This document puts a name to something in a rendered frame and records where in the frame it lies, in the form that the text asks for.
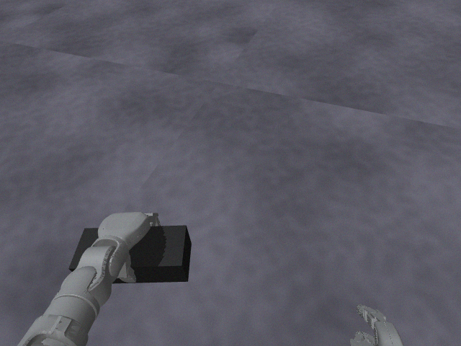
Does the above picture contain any right robot hand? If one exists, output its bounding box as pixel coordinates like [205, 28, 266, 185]
[350, 304, 404, 346]

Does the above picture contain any carton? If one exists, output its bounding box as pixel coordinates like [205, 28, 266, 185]
[69, 225, 192, 283]

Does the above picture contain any left robot arm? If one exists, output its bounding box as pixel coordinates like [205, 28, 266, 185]
[17, 235, 129, 346]

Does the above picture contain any left robot hand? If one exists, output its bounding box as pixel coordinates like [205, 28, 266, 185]
[98, 212, 161, 283]

